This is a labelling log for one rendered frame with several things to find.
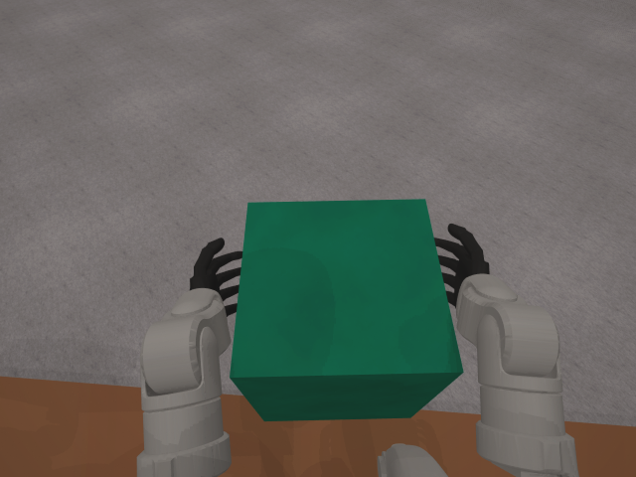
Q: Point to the right robot hand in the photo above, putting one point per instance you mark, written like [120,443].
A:
[470,255]

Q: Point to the left robot hand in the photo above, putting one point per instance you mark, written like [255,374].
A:
[206,267]

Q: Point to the carton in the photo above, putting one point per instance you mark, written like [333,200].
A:
[342,311]

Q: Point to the robot right thigh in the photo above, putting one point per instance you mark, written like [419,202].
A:
[408,461]

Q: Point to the robot right forearm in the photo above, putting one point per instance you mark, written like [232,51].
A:
[522,422]

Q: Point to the robot left forearm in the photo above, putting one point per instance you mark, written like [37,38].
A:
[181,387]

